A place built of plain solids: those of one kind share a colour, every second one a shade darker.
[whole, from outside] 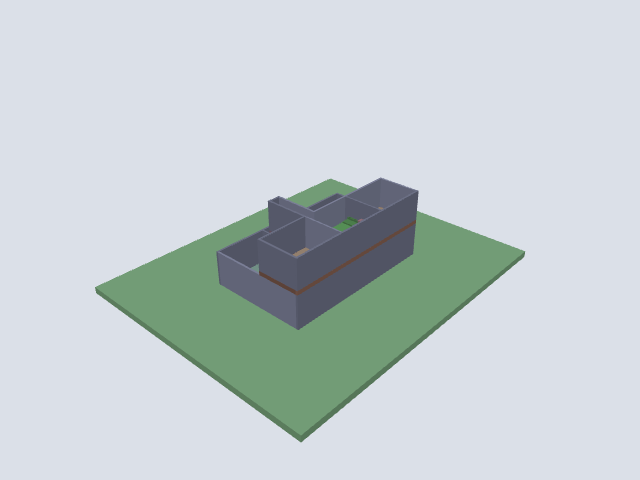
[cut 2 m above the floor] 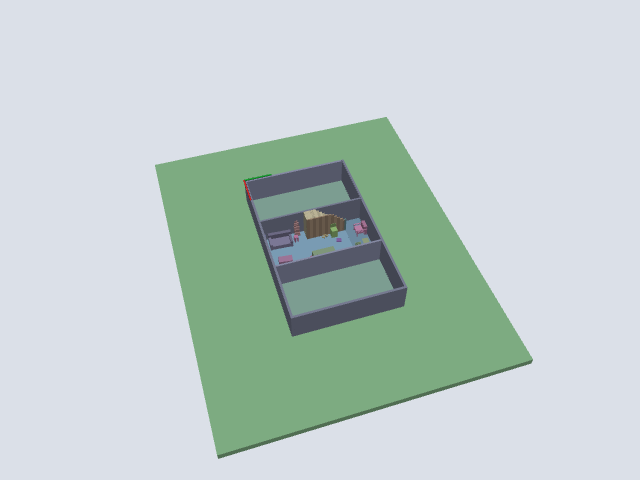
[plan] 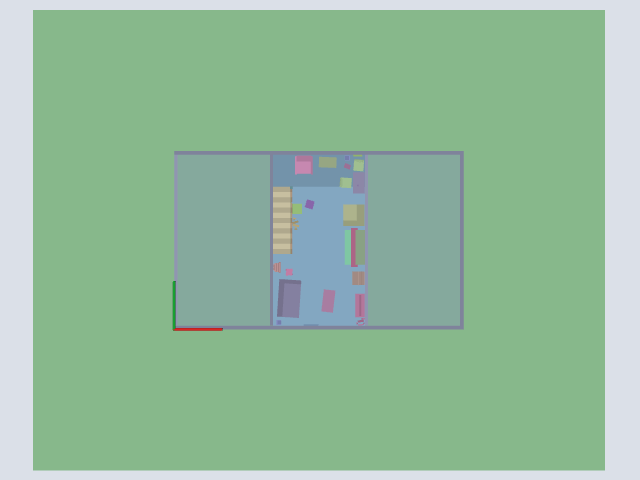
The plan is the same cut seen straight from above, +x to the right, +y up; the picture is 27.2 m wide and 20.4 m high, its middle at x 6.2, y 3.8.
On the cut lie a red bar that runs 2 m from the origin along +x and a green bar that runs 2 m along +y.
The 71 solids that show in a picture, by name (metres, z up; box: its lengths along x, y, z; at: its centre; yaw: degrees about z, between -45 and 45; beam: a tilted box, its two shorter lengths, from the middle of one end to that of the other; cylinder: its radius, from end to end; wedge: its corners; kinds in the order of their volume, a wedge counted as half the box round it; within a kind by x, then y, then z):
{
 "under_1": {"box": [24.31, 19.58, 0.5], "at": [6.16, 3.79, -0.33]},
 "wall_1": {"box": [0.16, 3.04, 2.3], "at": [0.08, 1.68, 3.98]},
 "wall_2": {"box": [0.16, 7.26, 2.83], "at": [0.08, 3.79, 1.11]},
 "wall_3": {"box": [4.2, 0.16, 2.3], "at": [2.1, 3.28, 3.98]},
 "wall_4": {"box": [0.16, 3.16, 2.3], "at": [4.12, 4.94, 3.98]},
 "wall_5": {"box": [0.13, 3.04, 2.3], "at": [4.13, 1.68, 3.98]},
 "wall_6": {"box": [0.13, 7.26, 2.83], "at": [4.13, 3.79, 1.11]},
 "wall_7": {"box": [1.06, 0.16, 2.3], "at": [4.57, 6.6, 3.98]},
 "wall_8": {"box": [0.16, 3.16, 2.3], "at": [5.02, 4.94, 3.98]},
 "wall_9": {"box": [12.31, 0.16, 5.43], "at": [6.16, 0.08, 2.41]},
 "wall_10": {"box": [12.31, 0.16, 2.83], "at": [6.16, 7.5, 1.11]},
 "wall_11": {"box": [0.13, 3.04, 2.3], "at": [8.18, 1.68, 3.98]},
 "wall_12": {"box": [0.13, 7.26, 2.83], "at": [8.18, 3.79, 1.11]},
 "wall_13": {"box": [7.37, 0.16, 2.3], "at": [8.62, 3.28, 3.98]},
 "wall_14": {"box": [0.16, 3.04, 2.3], "at": [12.23, 1.68, 3.98]},
 "wall_15": {"box": [0.16, 7.26, 2.83], "at": [12.23, 3.79, 1.11]},
 "floor_next_unit_1": {"box": [3.91, 7.26, 0.5], "at": [2.12, 3.79, -0.25]},
 "floor_next_unit_2": {"box": [3.91, 7.26, 0.5], "at": [10.2, 3.79, -0.25]},
 "loft_stair_1": {"box": [0.74, 0.22, 2.93], "at": [4.57, 3.31, 1.16]},
 "loft_stair_2": {"box": [0.74, 0.44, 2.73], "at": [4.57, 3.42, 1.06]},
 "loft_stair_3": {"box": [0.74, 0.66, 2.52], "at": [4.57, 3.53, 0.96]},
 "loft_stair_4": {"box": [0.74, 0.88, 2.32], "at": [4.57, 3.64, 0.86]},
 "loft_stair_5": {"box": [0.74, 1.1, 2.12], "at": [4.57, 3.75, 0.76]},
 "loft_stair_6": {"box": [0.74, 1.32, 1.92], "at": [4.57, 3.86, 0.66]},
 "loft_stair_7": {"box": [0.74, 1.54, 1.71], "at": [4.57, 3.97, 0.56]},
 "loft_stair_8": {"box": [0.74, 1.76, 1.51], "at": [4.57, 4.08, 0.46]},
 "loft_stair_9": {"box": [0.74, 1.98, 1.31], "at": [4.57, 4.19, 0.36]},
 "loft_stair_10": {"box": [0.74, 2.2, 1.11], "at": [4.57, 4.3, 0.25]},
 "loft_stair_11": {"box": [0.74, 2.42, 0.91], "at": [4.57, 4.41, 0.15]},
 "loft_stair_12": {"box": [0.74, 2.64, 0.7], "at": [4.57, 4.52, 0.05]},
 "loft_stair_13": {"box": [0.74, 2.86, 0.5], "at": [4.57, 4.63, -0.05]},
 "floor_cegin_1": {"box": [3.91, 3.04, 0.5], "at": [6.16, 1.68, -0.25]},
 "floor_cegin_2": {"box": [3.91, 1.36, 0.5], "at": [6.16, 6.74, -0.25]},
 "floor_cegin_3": {"box": [3.17, 2.86, 0.5], "at": [6.53, 4.63, -0.25]},
 "upper_floor_next_loft_1": {"box": [3.91, 3.04, 0.16], "at": [2.12, 1.68, 2.75]},
 "fixture_breast_cegin_1": {"box": [0.4, 1.48, 2.58], "at": [7.91, 3.48, 1.24]},
 "child_bed_1": {"box": [2.06, 1.06, 0.4], "at": [7.1, 2.46, 3.21]},
 "child_bed_2": {"box": [0.55, 0.96, 0.2], "at": [7.8, 2.46, 3.41]},
 "wall_band_1": {"box": [0.16, 3.2, 0.31], "at": [0.08, 1.76, 2.67]},
 "wall_band_2": {"box": [12.31, 0.16, 0.31], "at": [6.16, 0.08, 2.67]},
 "sofa_1": {"box": [0.23, 1.6, 0.39], "at": [4.53, 1.34, 0.65], "yaw": -3.6},
 "sofa_2": {"box": [0.92, 0.17, 0.18], "at": [4.85, 0.6, 0.54], "yaw": -3.6},
 "sofa_3": {"box": [0.93, 1.6, 0.34], "at": [4.89, 1.31, 0.28], "yaw": -3.6},
 "sofa_4": {"box": [0.92, 0.17, 0.18], "at": [4.95, 2.03, 0.54], "yaw": -3.6},
 "armchair_club_1": {"box": [0.87, 0.24, 0.18], "at": [7.62, 4.51, 0.51]},
 "armchair_club_2": {"box": [0.87, 0.24, 0.18], "at": [7.62, 5.2, 0.51]},
 "armchair_club_3": {"box": [0.9, 0.92, 0.35], "at": [7.63, 4.86, 0.24]},
 "armchair_club_4": {"box": [0.33, 0.92, 0.38], "at": [7.93, 4.86, 0.61]},
 "loft_stair_pan_1": {"box": [0.08, 0.22, 3.83], "at": [4.98, 3.31, 1.61]},
 "loft_stair_pan_2": {"box": [0.08, 0.22, 3.63], "at": [4.98, 3.53, 1.51]},
 "loft_stair_pan_3": {"box": [0.08, 0.22, 3.42], "at": [4.98, 3.75, 1.41]},
 "loft_stair_pan_4": {"box": [0.08, 0.22, 3.22], "at": [4.98, 3.97, 1.31]},
 "loft_stair_pan_5": {"box": [0.08, 0.22, 3.02], "at": [4.98, 4.19, 1.21]},
 "loft_stair_pan_6": {"box": [0.08, 0.22, 2.82], "at": [4.98, 4.41, 1.11]},
 "loft_stair_pan_7": {"box": [0.08, 0.22, 2.61], "at": [4.98, 4.63, 1.01]},
 "loft_stair_pan_8": {"box": [0.08, 0.22, 2.41], "at": [4.98, 4.85, 0.91]},
 "loft_stair_pan_9": {"box": [0.08, 0.22, 1.81], "at": [4.98, 5.51, 0.6]},
 "tv_board_1": {"box": [0.4, 1.0, 0.48], "at": [7.9, 1.01, 0.24]},
 "tv_board_2": {"box": [0.24, 0.72, 0.044], "at": [7.9, 1.01, 0.5]},
 "tv_board_3": {"box": [0.09, 0.9, 0.52], "at": [7.91, 1.01, 0.78]},
 "trunk_1": {"box": [0.5, 0.95, 0.42], "at": [6.56, 1.21, 0.21], "yaw": -6.6},
 "armchair_frame_1": {"box": [0.62, 0.26, 0.41], "at": [5.51, 7.26, 0.61]},
 "armchair_frame_2": {"box": [0.63, 0.74, 0.18], "at": [5.52, 6.98, 0.32]},
 "stacking_chair_1": {"box": [0.42, 0.44, 0.67], "at": [5.22, 5.12, 0.34]},
 "fixture_hearth_cegin_1": {"box": [0.45, 1.48, 0.1], "at": [7.48, 3.48, 0.0]},
 "small_desk_1": {"box": [0.5, 0.9, 0.13], "at": [7.85, 6.23, 0.68]},
 "rug_1": {"box": [0.75, 0.45, 0.08], "at": [6.53, 7.1, -0.03], "yaw": -2.0},
 "kitchen_chair_1": {"box": [0.43, 0.43, 0.06], "at": [7.33, 6.23, 0.42], "yaw": -3.6},
 "kitchen_chair_2": {"box": [0.43, 0.43, 0.06], "at": [7.84, 6.95, 0.42], "yaw": -5.0},
 "fixture_breast_cegin_shelf_1": {"box": [0.29, 1.66, 0.04], "at": [7.66, 3.48, 1.28]},
 "newspaper_1": {"box": [0.34, 0.35, 0.08], "at": [5.76, 5.32, -0.01], "yaw": -17.5}
}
